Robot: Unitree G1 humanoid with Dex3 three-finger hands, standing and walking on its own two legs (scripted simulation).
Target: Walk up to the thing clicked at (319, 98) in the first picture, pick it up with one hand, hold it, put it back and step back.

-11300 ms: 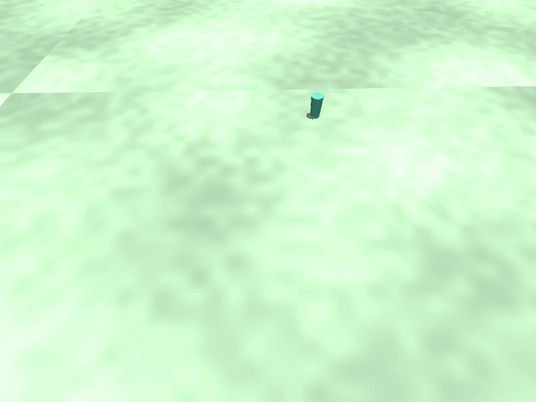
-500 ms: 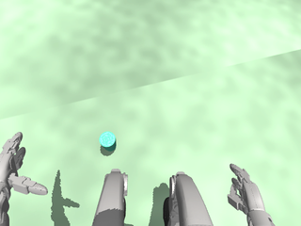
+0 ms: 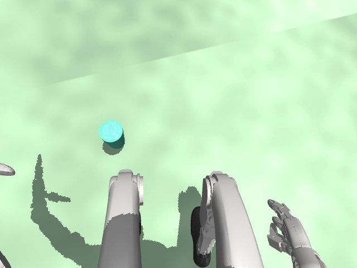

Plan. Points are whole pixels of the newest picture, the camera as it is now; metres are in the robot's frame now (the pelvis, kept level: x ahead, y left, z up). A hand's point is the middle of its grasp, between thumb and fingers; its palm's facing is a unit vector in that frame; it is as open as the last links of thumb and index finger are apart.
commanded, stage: go down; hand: left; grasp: from the side
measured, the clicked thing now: (114, 136) +0.47 +0.22 -0.39
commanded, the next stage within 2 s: approach in 0.96 s
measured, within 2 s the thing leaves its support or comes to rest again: neither
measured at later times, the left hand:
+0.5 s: hand out of the picture +0.37 +0.40 -0.06, palm faces +0.19 -0.98 -0.09, open 17.4 cm
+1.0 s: hand out of the picture +0.39 +0.41 -0.07, palm faces +0.19 -0.98 -0.08, open 17.4 cm
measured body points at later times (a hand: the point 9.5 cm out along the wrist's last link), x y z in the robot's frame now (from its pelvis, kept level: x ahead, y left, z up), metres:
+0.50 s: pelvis -0.01 +0.00 -0.06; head +0.19 +0.06 +0.33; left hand +0.36 +0.45 -0.05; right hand +0.14 -0.27 -0.17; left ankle +0.08 +0.13 -0.43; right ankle +0.09 -0.12 -0.43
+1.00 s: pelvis -0.01 +0.01 -0.09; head +0.20 +0.07 +0.31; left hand +0.37 +0.46 -0.07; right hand +0.13 -0.28 -0.19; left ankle +0.08 +0.13 -0.43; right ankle +0.09 -0.12 -0.43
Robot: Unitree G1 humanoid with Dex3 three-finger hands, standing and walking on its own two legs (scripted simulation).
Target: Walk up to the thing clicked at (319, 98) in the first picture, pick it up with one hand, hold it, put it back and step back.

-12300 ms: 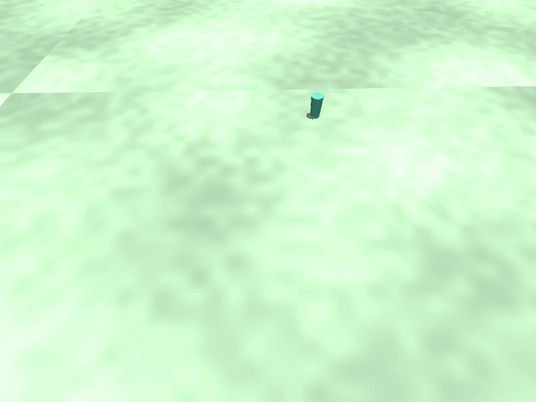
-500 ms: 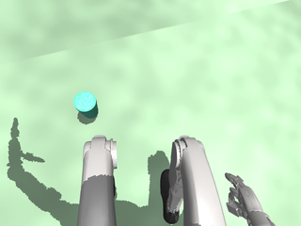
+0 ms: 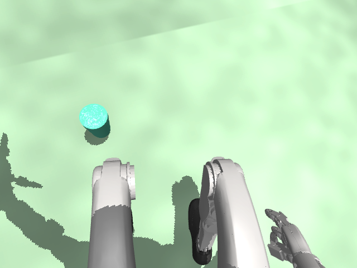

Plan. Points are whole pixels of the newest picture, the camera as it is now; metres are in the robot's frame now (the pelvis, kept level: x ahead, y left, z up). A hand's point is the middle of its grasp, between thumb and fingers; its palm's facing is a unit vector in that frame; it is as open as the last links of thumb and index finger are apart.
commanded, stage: approach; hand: left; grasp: from the side
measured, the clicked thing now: (97, 123) +0.47 +0.24 -0.30
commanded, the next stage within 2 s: close in in 0.56 s
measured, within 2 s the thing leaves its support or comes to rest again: neither
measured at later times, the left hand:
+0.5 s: hand (21, 121) +0.41 +0.37 -0.14, palm faces +0.19 -0.98 +0.04, open 17.6 cm
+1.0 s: hand (76, 125) +0.44 +0.28 -0.23, palm faces +0.21 -0.98 +0.04, open 17.6 cm
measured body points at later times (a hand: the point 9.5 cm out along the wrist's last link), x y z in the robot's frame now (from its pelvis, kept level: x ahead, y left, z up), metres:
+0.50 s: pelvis +0.00 +0.00 -0.05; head +0.22 +0.12 +0.31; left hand +0.40 +0.42 -0.14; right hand +0.15 -0.27 -0.12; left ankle +0.09 +0.13 -0.34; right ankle +0.10 -0.13 -0.34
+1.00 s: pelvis -0.02 +0.01 -0.09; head +0.22 +0.15 +0.26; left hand +0.42 +0.33 -0.23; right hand +0.13 -0.25 -0.13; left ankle +0.09 +0.13 -0.34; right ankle +0.10 -0.13 -0.34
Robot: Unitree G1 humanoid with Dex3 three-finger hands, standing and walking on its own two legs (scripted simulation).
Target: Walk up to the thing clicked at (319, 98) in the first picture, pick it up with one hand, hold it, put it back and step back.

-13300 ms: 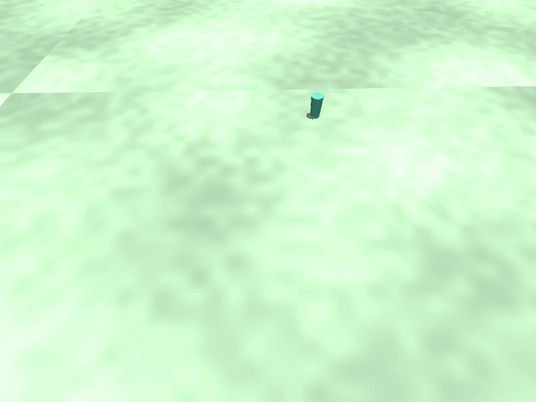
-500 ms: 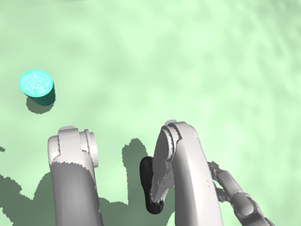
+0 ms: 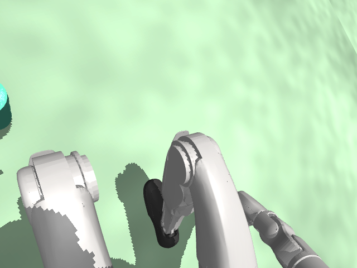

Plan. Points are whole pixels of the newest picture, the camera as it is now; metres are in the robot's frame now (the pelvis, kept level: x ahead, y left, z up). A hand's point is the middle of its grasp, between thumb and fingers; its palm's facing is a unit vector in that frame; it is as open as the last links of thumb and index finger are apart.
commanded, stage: close in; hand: left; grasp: from the side
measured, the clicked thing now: out of the picture +0.45 +0.29 -0.21
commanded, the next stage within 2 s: rest palm in 0.26 s
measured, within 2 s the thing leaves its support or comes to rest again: leaves its support in 1.58 s
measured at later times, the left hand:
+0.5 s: hand out of the picture +0.42 +0.29 -0.17, palm faces +0.33 -0.95 +0.00, open 16.9 cm
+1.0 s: hand out of the picture +0.44 +0.29 -0.17, palm faces +0.35 -0.94 -0.02, open 10.8 cm
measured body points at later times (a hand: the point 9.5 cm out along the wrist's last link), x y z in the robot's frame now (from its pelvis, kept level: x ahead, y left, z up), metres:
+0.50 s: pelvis +0.00 +0.01 +0.00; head +0.22 +0.19 +0.33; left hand +0.40 +0.34 -0.17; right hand +0.16 -0.24 -0.03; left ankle +0.08 +0.13 -0.25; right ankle +0.13 -0.12 -0.25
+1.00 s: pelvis +0.00 +0.01 +0.00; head +0.23 +0.19 +0.33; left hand +0.42 +0.33 -0.17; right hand +0.15 -0.24 -0.03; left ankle +0.08 +0.13 -0.25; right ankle +0.13 -0.12 -0.25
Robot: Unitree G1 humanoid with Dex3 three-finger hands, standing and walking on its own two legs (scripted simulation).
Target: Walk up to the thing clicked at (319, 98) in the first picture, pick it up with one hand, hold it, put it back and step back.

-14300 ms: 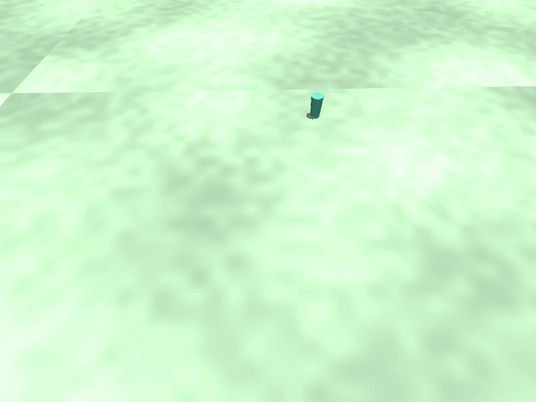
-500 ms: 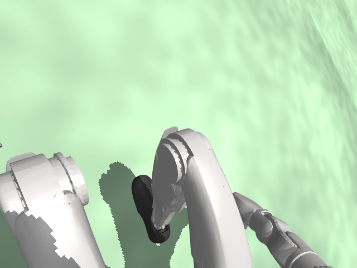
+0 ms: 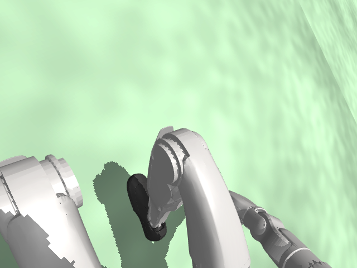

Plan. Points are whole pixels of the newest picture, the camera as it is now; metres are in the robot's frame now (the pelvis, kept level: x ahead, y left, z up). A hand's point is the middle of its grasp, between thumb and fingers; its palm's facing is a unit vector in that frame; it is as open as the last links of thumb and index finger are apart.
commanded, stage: close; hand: left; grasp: from the side
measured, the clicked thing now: out of the picture +0.45 +0.31 -0.21
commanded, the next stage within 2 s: settle in 0.14 s
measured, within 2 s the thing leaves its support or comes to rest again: leaves its support in 0.58 s
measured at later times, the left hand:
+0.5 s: hand out of the picture +0.44 +0.30 -0.17, palm faces +0.42 -0.91 -0.02, open 10.6 cm
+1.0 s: hand out of the picture +0.40 +0.33 -0.07, palm faces +0.38 -0.92 -0.05, open 10.7 cm
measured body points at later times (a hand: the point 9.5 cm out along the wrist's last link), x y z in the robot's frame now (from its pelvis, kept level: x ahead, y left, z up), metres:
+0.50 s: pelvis +0.00 +0.00 +0.00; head +0.23 +0.19 +0.33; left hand +0.41 +0.35 -0.17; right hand +0.16 -0.25 -0.03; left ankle +0.08 +0.12 -0.25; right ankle +0.15 -0.12 -0.25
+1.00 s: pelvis +0.01 -0.01 +0.02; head +0.19 +0.16 +0.40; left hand +0.38 +0.38 -0.06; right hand +0.20 -0.24 -0.03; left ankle +0.08 +0.12 -0.25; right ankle +0.14 -0.12 -0.25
